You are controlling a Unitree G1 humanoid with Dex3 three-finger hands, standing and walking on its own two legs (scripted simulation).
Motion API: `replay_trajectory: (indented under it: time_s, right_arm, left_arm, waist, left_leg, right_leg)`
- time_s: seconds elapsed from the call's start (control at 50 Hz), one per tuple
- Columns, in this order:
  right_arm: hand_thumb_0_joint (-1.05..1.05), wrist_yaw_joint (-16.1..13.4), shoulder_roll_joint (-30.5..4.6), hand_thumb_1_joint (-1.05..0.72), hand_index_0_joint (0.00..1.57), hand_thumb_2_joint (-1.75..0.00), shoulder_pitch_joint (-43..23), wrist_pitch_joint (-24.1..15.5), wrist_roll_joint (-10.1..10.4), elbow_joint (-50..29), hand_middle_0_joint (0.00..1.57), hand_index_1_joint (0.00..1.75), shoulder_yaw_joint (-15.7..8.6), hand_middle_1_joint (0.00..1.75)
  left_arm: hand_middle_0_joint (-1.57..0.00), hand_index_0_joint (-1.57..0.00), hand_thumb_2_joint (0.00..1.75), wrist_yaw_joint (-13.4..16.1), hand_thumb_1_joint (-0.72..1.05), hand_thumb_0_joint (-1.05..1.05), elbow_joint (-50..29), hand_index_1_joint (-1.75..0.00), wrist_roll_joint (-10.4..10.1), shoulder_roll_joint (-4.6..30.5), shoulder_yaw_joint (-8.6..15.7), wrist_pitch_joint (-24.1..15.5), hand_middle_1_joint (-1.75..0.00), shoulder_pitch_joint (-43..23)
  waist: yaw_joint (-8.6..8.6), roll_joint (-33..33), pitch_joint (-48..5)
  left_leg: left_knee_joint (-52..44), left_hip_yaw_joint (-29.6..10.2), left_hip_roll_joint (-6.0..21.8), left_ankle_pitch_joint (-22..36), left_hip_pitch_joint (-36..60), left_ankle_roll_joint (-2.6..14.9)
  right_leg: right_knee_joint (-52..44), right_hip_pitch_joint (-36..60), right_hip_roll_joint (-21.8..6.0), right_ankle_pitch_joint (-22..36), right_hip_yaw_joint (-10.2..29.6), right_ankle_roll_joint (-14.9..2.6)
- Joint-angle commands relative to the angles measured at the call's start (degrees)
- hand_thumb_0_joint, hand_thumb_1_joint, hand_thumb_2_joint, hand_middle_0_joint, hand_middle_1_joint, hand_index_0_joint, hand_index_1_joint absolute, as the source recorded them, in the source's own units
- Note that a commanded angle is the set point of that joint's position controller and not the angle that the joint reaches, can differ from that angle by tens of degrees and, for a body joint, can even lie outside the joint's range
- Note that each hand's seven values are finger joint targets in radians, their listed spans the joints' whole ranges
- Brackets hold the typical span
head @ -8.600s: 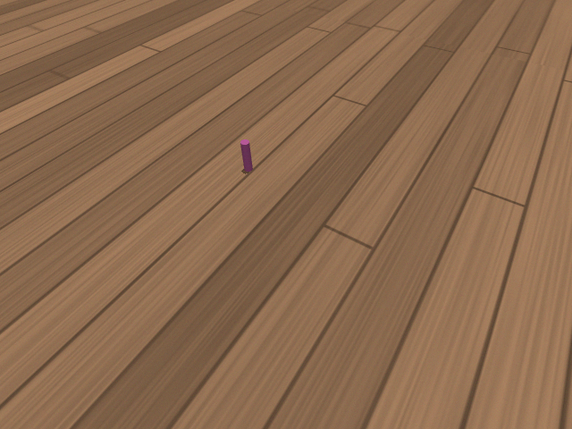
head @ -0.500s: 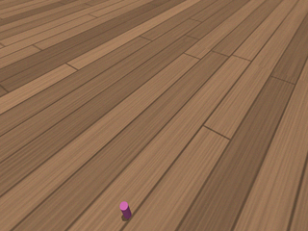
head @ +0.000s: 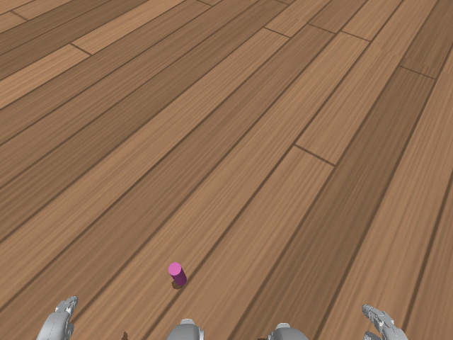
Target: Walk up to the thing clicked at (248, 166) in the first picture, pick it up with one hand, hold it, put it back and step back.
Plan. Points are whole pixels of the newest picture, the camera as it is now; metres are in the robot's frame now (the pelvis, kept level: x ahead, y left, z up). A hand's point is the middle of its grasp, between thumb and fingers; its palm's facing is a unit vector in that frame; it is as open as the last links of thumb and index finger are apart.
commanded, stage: go down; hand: left
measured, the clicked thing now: (178, 274) +0.37 +0.20 -0.63
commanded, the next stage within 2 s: none
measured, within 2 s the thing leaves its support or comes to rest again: neither
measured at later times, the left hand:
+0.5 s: hand out of the picture +0.14 +0.29 -0.16, palm faces +0.11 -0.95 -0.28, open 17.4 cm
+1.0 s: hand (88, 295) +0.24 +0.35 -0.25, palm faces +0.17 -0.97 -0.20, open 17.4 cm
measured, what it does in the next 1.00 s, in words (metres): lowers itself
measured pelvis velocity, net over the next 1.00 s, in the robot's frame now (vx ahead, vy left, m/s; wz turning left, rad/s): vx -0.05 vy -0.01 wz -0.03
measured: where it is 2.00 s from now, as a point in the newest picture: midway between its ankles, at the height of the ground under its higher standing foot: outside the picture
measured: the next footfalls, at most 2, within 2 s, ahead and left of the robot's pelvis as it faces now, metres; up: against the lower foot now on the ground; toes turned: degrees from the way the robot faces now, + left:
none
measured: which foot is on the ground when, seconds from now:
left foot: down 0.00-1.00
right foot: down 0.00-1.00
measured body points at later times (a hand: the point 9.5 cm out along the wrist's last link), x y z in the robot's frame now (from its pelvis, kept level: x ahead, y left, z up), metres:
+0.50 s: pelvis +0.00 +0.00 -0.05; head +0.09 +0.03 +0.39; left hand +0.14 +0.34 -0.14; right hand +0.18 -0.25 -0.12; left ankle +0.02 +0.13 -0.69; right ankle +0.01 -0.15 -0.69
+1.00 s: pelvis -0.05 -0.01 -0.19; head +0.12 +0.02 +0.22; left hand +0.23 +0.40 -0.23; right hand +0.12 -0.27 -0.30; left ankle +0.02 +0.13 -0.69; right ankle +0.01 -0.15 -0.69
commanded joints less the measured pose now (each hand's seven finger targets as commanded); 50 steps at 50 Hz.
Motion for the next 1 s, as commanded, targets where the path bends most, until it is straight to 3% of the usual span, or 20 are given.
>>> replay_trajectory:
  time_s: [0.0, 0.08, 0.18, 0.2, 0.36, 0.42, 0.44, 0.54, 0.58, 0.62, 0.64, 0.66, 0.7, 0.74, 0.76, 0.8, 0.86, 0.9, 0.94, 0.98]
  right_arm:
    - [0.0, -1.47, -9.42, -0.9, 0.2, -0.9, -1.3, -3.79, -0.14, -9.11, 0.2, 0.3, -3.3, 0.3]
    - [0.0, -2.48, -9.25, -0.88, 0.2, -0.89, -1.17, -4.29, -0.16, -10.55, 0.2, 0.3, -2.81, 0.3]
    - [0.0, -3.31, -8.84, -0.88, 0.2, -0.89, -1.99, -5.1, -0.63, -11.75, 0.2, 0.3, -2.22, 0.3]
    - [0.0, -3.42, -8.67, -0.88, 0.2, -0.89, -2.19, -5.34, -0.63, -12.11, 0.2, 0.3, -2.1, 0.3]
    - [0.0, -3.64, -8.05, -0.91, 0.2, -0.9, -1.49, -6.85, -1.23, -13.77, 0.2, 0.3, -1.72, 0.3]
    - [0.0, -3.36, -8.05, -0.92, 0.2, -0.9, -1.88, -7.48, -1.51, -14.4, 0.2, 0.3, -1.74, 0.3]
    - [0.0, -3.21, -8.26, -0.93, 0.2, -0.91, -1.87, -7.75, -1.48, -14.49, 0.2, 0.3, -1.9, 0.3]
    - [0.0, -2.87, -9.11, -0.94, 0.2, -0.91, -3.57, -9.61, -1.77, -13.37, 0.2, 0.3, -2.04, 0.3]
    - [0.0, -2.89, -10.04, -0.94, 0.2, -0.91, -3.63, -10.24, -1.67, -12.94, 0.2, 0.3, -2.08, 0.3]
    - [0.0, -2.86, -10.86, -0.93, 0.2, -0.9, -2.98, -10.5, -1.67, -12.37, 0.2, 0.3, -2.05, 0.3]
    - [0.0, -2.99, -11.01, -0.92, 0.2, -0.9, -2.35, -10.43, -1.77, -11.99, 0.2, 0.3, -2.18, 0.3]
    - [0.0, -3.1, -11.83, -0.91, 0.2, -0.9, -2.69, -10.31, -1.73, -12.06, 0.2, 0.3, -2.25, 0.3]
    - [0.0, -3.07, -12.9, -0.9, 0.2, -0.9, -2.82, -10.05, -1.7, -11.19, 0.2, 0.3, -2.25, 0.3]
    - [0.0, -3.08, -13.64, -0.88, 0.2, -0.9, -2.79, -9.69, -1.71, -10.36, 0.2, 0.3, -1.99, 0.3]
    - [0.0, -3.05, -13.83, -0.88, 0.2, -0.9, -2.45, -9.48, -1.61, -9.82, 0.2, 0.3, -1.87, 0.3]
    - [0.0, -2.93, -14.13, -0.88, 0.2, -0.9, -2.76, -9.13, -1.61, -10.2, 0.2, 0.3, -1.54, 0.3]
    - [0.0, -2.97, -14.4, -0.88, 0.2, -0.9, -3.03, -8.55, -1.68, -9.12, 0.2, 0.3, -1.53, 0.3]
    - [0.0, -2.89, -13.82, -0.89, 0.2, -0.9, -3.43, -8.43, -1.69, -8.6, 0.2, 0.3, -0.94, 0.3]
    - [0.0, -2.81, -13.91, -0.88, 0.2, -0.9, -3.95, -8.31, -1.72, -8.14, 0.2, 0.3, -0.79, 0.3]
    - [0.0, -2.86, -13.9, -0.89, 0.2, -0.9, -3.27, -8.13, -1.98, -6.98, 0.2, 0.3, -0.75, 0.3]
  left_arm:
    - [-0.08, -0.08, 0.07, 0.98, -0.57, 0.0, -14.75, -0.14, -0.59, 11.63, 3.87, -0.7, -0.14, 0.87]
    - [-0.08, -0.08, 0.02, 1.2, -0.56, 0.0, -20.48, -0.08, -0.8, 12.01, 4.76, 2.23, -0.08, 5.59]
    - [-0.08, -0.08, 0.03, 1.33, -0.57, 0.0, -25.56, -0.07, -1.27, 13.01, 6.32, 4.9, -0.07, 6.79]
    - [-0.08, -0.08, 0.01, 0.99, -0.59, 0.0, -23.64, -0.07, -1.41, 11.11, 5.39, 5.57, -0.07, 8.7]
    - [-0.08, -0.08, 0.01, -1.62, -0.56, 0.0, -26.84, -0.06, -3.04, 12.57, 8.57, 5.38, -0.06, 12.09]
    - [-0.08, -0.08, 0.0, -3.3, -0.56, 0.0, -27.04, -0.05, -3.85, 12.67, 9.3, 3.62, -0.05, 12.06]
    - [-0.08, -0.08, 0.0, -3.87, -0.53, 0.0, -26.71, -0.04, -4.32, 12.53, 9.89, 2.84, -0.04, 12.8]
    - [-0.08, -0.08, 0.0, -6.81, -0.59, 0.0, -23.28, -0.04, -5.85, 17.52, 13.38, -5.69, -0.04, -2.17]
    - [-0.08, -0.08, 0.01, -8.69, -0.61, 0.0, -19.36, -0.07, -7.18, 19.47, 15.68, -10.02, -0.07, -3.92]
    - [-0.07, -0.07, 0.03, -11.0, -0.6, 0.0, -18.25, -0.08, -8.47, 21.12, 17.43, -14.21, -0.09, -5.43]
    - [-0.06, -0.06, 0.05, -12.25, -0.56, 0.0, -18.54, -0.09, -8.8, 21.24, 17.26, -15.55, -0.09, -5.38]
    - [-0.05, -0.05, 0.06, -13.48, -0.56, 0.0, -19.16, -0.09, -9.16, 22.38, 17.4, -16.67, -0.09, -7.16]
    - [-0.06, -0.05, 0.07, -15.28, -0.55, 0.0, -16.52, -0.09, -9.6, 24.13, 18.7, -17.47, -0.09, -8.39]
    - [-0.06, -0.06, 0.06, -16.31, -0.56, 0.0, -15.45, -0.09, -10.14, 28.33, 22.23, -18.26, -0.09, -11.72]
    - [-0.06, -0.05, 0.06, -16.71, -0.56, 0.0, -12.37, -0.09, -10.51, 28.15, 22.87, -18.17, -0.09, -10.62]
    - [-0.06, -0.05, 0.06, -17.27, -0.57, 0.0, -14.31, -0.08, -11.01, 30.58, 25.56, -18.48, -0.08, -11.41]
    - [-0.05, -0.05, 0.07, -18.71, -0.56, 0.0, -11.96, -0.09, -11.42, 30.71, 25.49, -18.33, -0.09, -13.43]
    - [-0.05, -0.05, 0.07, -19.53, -0.58, 0.0, -9.91, -0.09, -12.07, 33.08, 28.49, -18.75, -0.09, -15.16]
    - [-0.05, -0.05, 0.07, -20.68, -0.58, 0.0, -8.07, -0.1, -12.63, 32.82, 27.75, -19.86, -0.1, -19.26]
    - [-0.05, -0.05, 0.07, -22.0, -0.55, 0.0, -5.63, -0.09, -12.79, 33.93, 28.33, -21.14, -0.09, -21.83]
  waist:
    - [0.26, 3.49, -14.64]
    - [0.13, 4.1, -15.59]
    - [0.02, 6.32, -14.9]
    - [-0.5, 5.65, -13.7]
    - [-0.16, 5.26, -16.71]
    - [-0.33, 4.91, -17.1]
    - [0.4, 5.45, -17.23]
    - [-1.08, 5.32, -16.74]
    - [-0.75, 4.9, -18.4]
    - [-0.08, 5.65, -23.27]
    - [0.36, 6.78, -26.48]
    - [0.3, 7.95, -28.23]
    - [1.06, 9.35, -29.83]
    - [2.3, 10.19, -31.55]
    - [2.81, 9.68, -32.54]
    - [4.15, 10.66, -36.81]
    - [3.21, 8.66, -35.21]
    - [3.39, 6.06, -36.88]
    - [1.84, 4.98, -32.74]
    - [1.2, 4.07, -32.6]
  left_leg:
    - [-4.37, 0.93, -1.54, 10.71, 6.62, 1.25]
    - [-2.3, 0.81, -1.49, 10.32, 5.35, 1.48]
    - [-0.17, 0.18, -1.28, 11.14, 3.08, 1.14]
    - [-0.04, -0.05, -1.11, 10.1, 2.32, 1.03]
    - [5.46, -0.08, -1.35, 13.53, -1.86, 1.53]
    - [8.31, -0.03, -1.55, 12.81, -5.1, 1.77]
    - [8.73, -0.02, -1.57, 12.64, -5.7, 1.68]
    - [16.2, -0.53, -1.64, 1.58, -16.35, 2.15]
    - [18.91, -1.57, -1.61, -2.3, -20.39, 2.17]
    - [21.64, -1.87, -1.72, -2.25, -21.5, 2.08]
    - [23.15, -1.57, -1.73, 0.07, -20.91, 1.96]
    - [23.65, -2.13, -1.63, -1.31, -20.81, 1.7]
    - [24.28, -3.45, -1.12, -1.35, -20.54, 1.24]
    - [25.84, -3.58, -1.12, -2.47, -22.29, 1.2]
    - [26.68, -3.56, -1.19, -2.01, -22.81, 1.27]
    - [28.12, -3.77, -1.34, 2.15, -21.58, 1.34]
    - [31.2, -2.98, -1.79, 1.95, -26.07, 1.73]
    - [34.96, -1.83, -2.1, 3.76, -30.36, 2.46]
    - [36.55, -1.59, -2.0, -1.41, -35.57, 2.7]
    - [38.93, -1.33, -1.89, -2.34, -38.53, 2.92]
  right_leg:
    - [-2.22, 1.77, 2.22, 8.96, -2.56, -2.9]
    - [-1.06, 1.03, 1.96, 8.87, -2.35, -2.82]
    - [1.79, -2.0, 2.04, 8.64, -2.75, -2.88]
    - [2.18, -3.26, 2.18, 7.51, -2.86, -2.87]
    - [6.53, -5.75, 1.8, 10.77, -2.86, -2.86]
    - [8.87, -8.43, 1.6, 10.57, -2.63, -2.82]
    - [10.07, -9.53, 1.55, 9.89, -2.64, -3.03]
    - [17.36, -21.93, 1.48, 0.53, -1.93, -2.93]
    - [21.46, -26.74, 1.39, -2.9, -1.84, -2.94]
    - [24.65, -28.39, 1.15, -2.97, -1.38, -3.12]
    - [25.51, -28.38, 0.92, -1.35, -0.64, -3.25]
    - [27.17, -30.56, 1.1, -2.94, -0.94, -3.43]
    - [29.78, -34.47, 1.21, -3.41, -1.5, -3.58]
    - [31.51, -36.2, 1.38, -3.91, -1.62, -3.56]
    - [32.03, -36.54, 1.46, -3.93, -1.64, -3.63]
    - [34.17, -36.69, 1.64, -0.7, -2.36, -3.92]
    - [35.27, -38.28, 1.77, -1.34, -2.41, -3.98]
    - [35.84, -36.22, 1.8, 0.31, -1.64, -3.65]
    - [36.36, -38.95, 1.81, -3.7, -1.05, -3.49]
    - [37.08, -39.5, 1.72, -4.44, -0.45, -3.23]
